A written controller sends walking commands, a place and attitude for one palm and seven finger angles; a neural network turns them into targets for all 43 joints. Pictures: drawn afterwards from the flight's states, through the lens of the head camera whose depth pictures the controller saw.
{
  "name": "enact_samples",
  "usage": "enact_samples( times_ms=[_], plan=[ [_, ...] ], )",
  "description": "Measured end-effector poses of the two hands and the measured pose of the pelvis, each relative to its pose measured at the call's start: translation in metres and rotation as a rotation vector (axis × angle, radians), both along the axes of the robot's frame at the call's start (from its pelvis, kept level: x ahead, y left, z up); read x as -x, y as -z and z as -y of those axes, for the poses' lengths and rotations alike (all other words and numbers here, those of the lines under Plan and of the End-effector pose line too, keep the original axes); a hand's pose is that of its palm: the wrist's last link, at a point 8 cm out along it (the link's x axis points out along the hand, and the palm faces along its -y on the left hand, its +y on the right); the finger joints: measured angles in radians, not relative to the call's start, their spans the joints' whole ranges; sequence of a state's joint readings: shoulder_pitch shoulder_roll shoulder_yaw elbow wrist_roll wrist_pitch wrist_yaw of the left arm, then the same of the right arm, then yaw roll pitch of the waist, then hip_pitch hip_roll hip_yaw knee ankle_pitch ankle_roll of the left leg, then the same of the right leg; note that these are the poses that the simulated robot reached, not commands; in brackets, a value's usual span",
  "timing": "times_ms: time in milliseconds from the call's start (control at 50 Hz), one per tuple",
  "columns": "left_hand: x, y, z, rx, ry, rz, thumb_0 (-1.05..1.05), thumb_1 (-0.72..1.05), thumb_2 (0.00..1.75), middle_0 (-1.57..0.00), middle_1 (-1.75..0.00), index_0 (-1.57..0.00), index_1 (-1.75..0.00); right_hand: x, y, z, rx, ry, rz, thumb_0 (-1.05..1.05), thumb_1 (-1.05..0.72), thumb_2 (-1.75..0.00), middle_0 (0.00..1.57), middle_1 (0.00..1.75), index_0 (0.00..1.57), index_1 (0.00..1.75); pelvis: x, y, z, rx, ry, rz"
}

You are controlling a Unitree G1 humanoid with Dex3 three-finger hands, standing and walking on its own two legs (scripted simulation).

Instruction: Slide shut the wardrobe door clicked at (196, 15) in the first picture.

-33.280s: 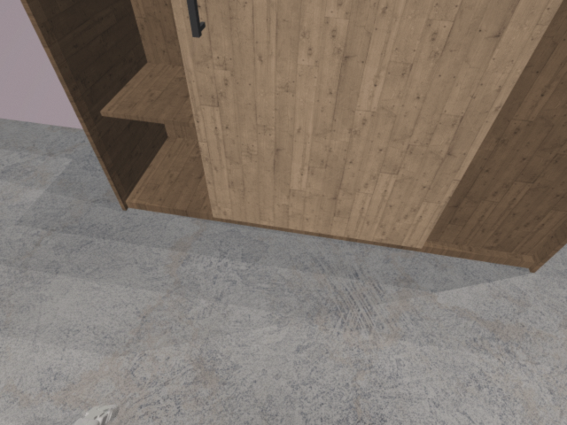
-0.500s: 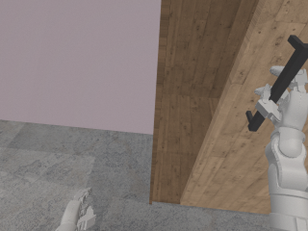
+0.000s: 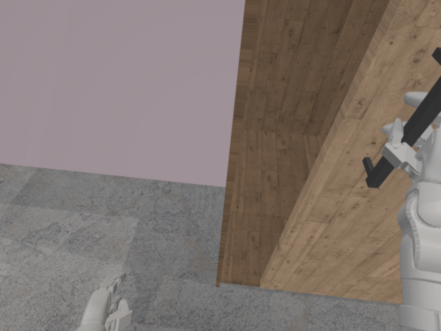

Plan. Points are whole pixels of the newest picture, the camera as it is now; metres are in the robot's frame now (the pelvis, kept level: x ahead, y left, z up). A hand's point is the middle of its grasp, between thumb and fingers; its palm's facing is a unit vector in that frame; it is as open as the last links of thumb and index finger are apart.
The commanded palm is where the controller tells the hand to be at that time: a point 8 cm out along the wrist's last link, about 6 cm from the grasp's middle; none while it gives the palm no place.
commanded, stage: loosen the grip on the handle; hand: right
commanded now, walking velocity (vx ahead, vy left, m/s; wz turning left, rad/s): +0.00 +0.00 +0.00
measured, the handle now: (402, 128) +0.40 -0.26 +0.21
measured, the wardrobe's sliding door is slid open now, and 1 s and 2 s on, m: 0.17 0.17 0.17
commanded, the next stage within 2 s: slip the hand off the handle in 0.56 s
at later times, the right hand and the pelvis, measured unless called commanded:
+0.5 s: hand (391, 147) +0.36 -0.23 +0.20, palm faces +0.39 +0.91 -0.13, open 14.1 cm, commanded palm +0.31 -0.27 +0.20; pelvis -0.01 +0.03 -0.01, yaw -3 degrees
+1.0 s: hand (433, 154) +0.35 -0.29 +0.20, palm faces +0.42 +0.90 -0.11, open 14.7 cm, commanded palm +0.31 -0.32 +0.20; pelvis +0.01 +0.00 -0.01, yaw -3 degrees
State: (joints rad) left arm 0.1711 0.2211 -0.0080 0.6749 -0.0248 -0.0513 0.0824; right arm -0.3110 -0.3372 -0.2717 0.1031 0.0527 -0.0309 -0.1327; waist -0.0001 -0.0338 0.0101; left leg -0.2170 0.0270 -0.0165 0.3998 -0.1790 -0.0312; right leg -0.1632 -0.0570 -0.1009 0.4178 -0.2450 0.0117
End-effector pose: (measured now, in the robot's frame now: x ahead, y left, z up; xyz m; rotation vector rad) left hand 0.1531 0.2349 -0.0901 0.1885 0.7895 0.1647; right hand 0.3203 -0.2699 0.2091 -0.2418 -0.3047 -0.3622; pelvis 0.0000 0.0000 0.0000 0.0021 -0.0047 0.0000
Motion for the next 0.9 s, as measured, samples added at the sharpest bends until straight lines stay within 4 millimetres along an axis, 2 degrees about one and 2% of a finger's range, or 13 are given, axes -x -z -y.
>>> enact_samples(
  times_ms=[20, 60, 120, 160, 240, 340, 440, 560, 660, 800, 900],
  plan=[
    [0.002, 0.0, 0.0, -0.009, 0.022, -0.002, 0.01, 0.91, 0.9, -0.2, -0.3, -0.2, -0.3, -0.007, -0.001, 0.005, 0.034, -0.008, -0.014, -0.07, -0.68, -0.84, 0.46, 1.4, 0.17, 1.31, 0.004, 0.001, -0.002, 0.004, 0.006, -0.003],
    [0.007, -0.003, -0.001, -0.003, 0.049, 0.004, 0.01, 0.91, 0.9, -0.2, -0.3, -0.2, -0.3, -0.014, -0.002, 0.011, -0.02, -0.027, -0.033, -0.08, -0.61, -0.82, 0.48, 1.42, 0.22, 1.34, 0.01, 0.001, -0.007, 0.011, 0.031, -0.012],
    [0.014, -0.004, -0.005, 0.001, 0.074, 0.03, 0.01, 0.91, 0.9, -0.2, -0.3, -0.2, -0.3, -0.004, 0.001, 0.014, -0.141, -0.021, -0.004, -0.06, -0.52, -0.77, 0.5, 1.44, 0.31, 1.37, 0.016, 0.002, -0.011, 0.011, 0.032, -0.011],
    [0.017, -0.003, -0.008, 0.01, 0.079, 0.054, 0.01, 0.91, 0.9, -0.2, -0.3, -0.2, -0.3, 0.007, 0.003, 0.014, -0.139, 0.017, 0.004, -0.05, -0.43, -0.72, 0.49, 1.43, 0.34, 1.37, 0.019, 0.004, -0.012, 0.009, 0.033, -0.008],
    [0.023, 0.0, -0.014, 0.02, 0.09, 0.077, 0.01, 0.91, 0.9, -0.2, -0.3, -0.2, -0.3, 0.012, 0.003, 0.008, -0.078, 0.084, -0.001, -0.02, -0.16, -0.57, 0.48, 1.42, 0.25, 1.28, 0.025, 0.006, -0.017, 0.015, 0.044, -0.01],
    [0.032, 0.005, -0.022, -0.005, 0.096, 0.047, 0.01, 0.91, 0.9, -0.2, -0.3, -0.2, -0.3, 0.01, 0.007, 0.006, -0.057, 0.08, 0.031, -0.01, 0.21, -0.38, 0.44, 1.38, 0.21, 1.25, 0.027, 0.008, -0.024, 0.013, 0.054, -0.015],
    [0.034, 0.008, -0.03, -0.031, 0.082, 0.006, 0.01, 0.91, 0.9, -0.2, -0.3, -0.2, -0.3, 0.0, 0.009, 0.005, -0.021, 0.024, 0.033, -0.01, 0.42, -0.27, 0.39, 1.31, 0.24, 1.24, 0.02, 0.009, -0.027, 0.004, 0.057, -0.028],
    [0.021, 0.01, -0.029, -0.037, 0.076, -0.003, 0.01, 0.91, 0.9, -0.2, -0.3, -0.2, -0.3, -0.003, 0.012, 0.011, -0.049, -0.002, 0.048, -0.01, 0.52, -0.22, 0.41, 1.29, 0.26, 1.2, 0.005, 0.008, -0.022, -0.001, 0.053, -0.043],
    [-0.001, 0.008, -0.019, -0.017, 0.097, 0.029, 0.01, 0.91, 0.9, -0.2, -0.3, -0.2, -0.3, 0.006, 0.012, 0.022, -0.075, 0.035, 0.065, -0.01, 0.54, -0.21, 0.36, 1.23, 0.26, 1.17, -0.005, 0.008, -0.017, 0.001, 0.047, -0.053],
    [-0.025, 0.004, -0.001, -0.012, 0.127, 0.057, 0.01, 0.91, 0.9, -0.2, -0.3, -0.2, -0.3, 0.009, 0.023, 0.042, -0.075, 0.066, 0.001, -0.02, 0.55, -0.2, 0.29, 1.17, 0.25, 1.15, -0.008, 0.01, -0.011, -0.002, 0.059, -0.063],
    [-0.03, 0.001, 0.008, -0.017, 0.137, 0.073, 0.01, 0.91, 0.9, -0.2, -0.3, -0.2, -0.3, 0.012, 0.014, 0.049, -0.062, 0.049, 0.058, -0.02, 0.55, -0.2, 0.27, 1.16, 0.25, 1.15, -0.009, 0.011, -0.006, -0.006, 0.06, -0.065]
  ],
)
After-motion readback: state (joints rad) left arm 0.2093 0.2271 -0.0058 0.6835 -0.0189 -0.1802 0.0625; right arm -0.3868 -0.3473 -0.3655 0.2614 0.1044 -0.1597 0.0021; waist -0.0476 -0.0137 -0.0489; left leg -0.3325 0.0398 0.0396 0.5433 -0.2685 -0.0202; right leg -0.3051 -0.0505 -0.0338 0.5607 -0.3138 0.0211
